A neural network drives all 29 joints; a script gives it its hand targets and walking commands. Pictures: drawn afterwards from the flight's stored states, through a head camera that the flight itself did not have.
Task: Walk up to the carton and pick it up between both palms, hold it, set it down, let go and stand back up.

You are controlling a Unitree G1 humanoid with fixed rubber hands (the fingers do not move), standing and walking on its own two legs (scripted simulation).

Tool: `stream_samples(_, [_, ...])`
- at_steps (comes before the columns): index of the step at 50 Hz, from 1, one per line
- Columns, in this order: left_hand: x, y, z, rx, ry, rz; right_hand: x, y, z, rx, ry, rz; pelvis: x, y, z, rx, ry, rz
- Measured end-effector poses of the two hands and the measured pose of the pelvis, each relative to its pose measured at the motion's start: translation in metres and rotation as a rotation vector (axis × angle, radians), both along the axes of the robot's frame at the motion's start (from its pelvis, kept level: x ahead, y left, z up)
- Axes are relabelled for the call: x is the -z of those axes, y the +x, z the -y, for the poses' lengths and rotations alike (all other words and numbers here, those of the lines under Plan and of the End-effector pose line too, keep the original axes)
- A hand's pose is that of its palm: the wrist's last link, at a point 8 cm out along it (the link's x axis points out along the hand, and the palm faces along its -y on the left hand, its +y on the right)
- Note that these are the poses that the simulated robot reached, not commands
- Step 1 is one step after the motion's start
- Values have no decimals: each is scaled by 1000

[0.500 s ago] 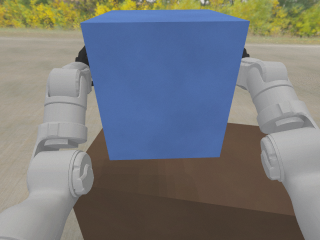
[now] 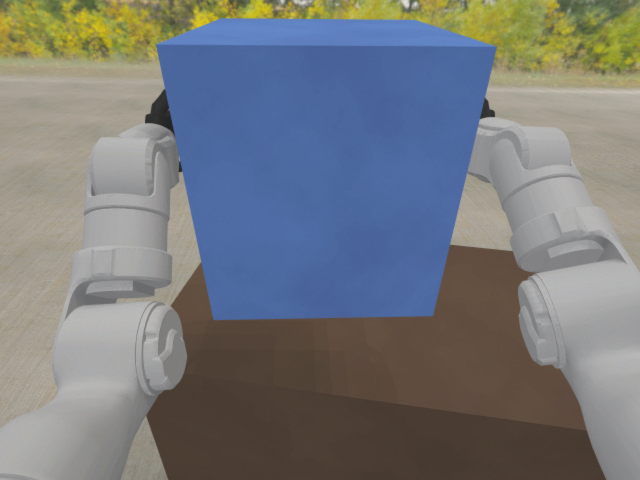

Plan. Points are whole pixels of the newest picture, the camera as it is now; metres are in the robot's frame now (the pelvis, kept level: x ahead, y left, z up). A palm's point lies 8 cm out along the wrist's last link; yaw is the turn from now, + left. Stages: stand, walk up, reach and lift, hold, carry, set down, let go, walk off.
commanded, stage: hold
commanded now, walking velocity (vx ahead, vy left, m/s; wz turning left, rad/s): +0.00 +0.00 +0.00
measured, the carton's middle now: (321, 159) +0.41 -0.01 +0.30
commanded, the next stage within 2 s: set down in 1.14 s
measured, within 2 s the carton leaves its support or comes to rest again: neither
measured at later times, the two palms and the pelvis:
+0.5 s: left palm (152, 153) +0.36 +0.18 +0.32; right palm (466, 148) +0.36 -0.17 +0.33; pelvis +0.00 +0.00 +0.00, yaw +1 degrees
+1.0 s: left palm (156, 149) +0.37 +0.18 +0.32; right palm (465, 147) +0.37 -0.17 +0.33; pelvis +0.00 +0.00 +0.00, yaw +0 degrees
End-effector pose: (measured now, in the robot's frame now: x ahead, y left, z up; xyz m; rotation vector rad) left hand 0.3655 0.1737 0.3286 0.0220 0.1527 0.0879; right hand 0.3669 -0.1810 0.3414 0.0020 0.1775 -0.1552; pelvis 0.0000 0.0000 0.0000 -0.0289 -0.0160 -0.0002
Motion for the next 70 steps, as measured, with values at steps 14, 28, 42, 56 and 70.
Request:
stream_samples(14, [12, -3, -7, 5, 25, -34, 13, -2, -6, -5, -9, -37, 0, 0, -2, 2, -3, 5])
stream_samples(28, [1, -10, -9, -11, 27, -1, 4, -4, -9, -17, 9, -5, 0, -3, -1, -10, -4, 5])
stream_samples(42, [-1, -4, -5, 0, 25, -23, 3, -2, -5, -8, 1, -29, 0, -3, 2, -2, -1, -4])
stream_samples(56, [7, 0, -10, -5, 30, -19, 11, 4, -10, -18, -9, -28, 0, 3, 1, -10, -5, -1])
stream_samples(70, [-19, 11, -16, 13, -10, 101, -13, 5, -15, 14, 32, 93, 0, 3, -5, -24, 0, 9])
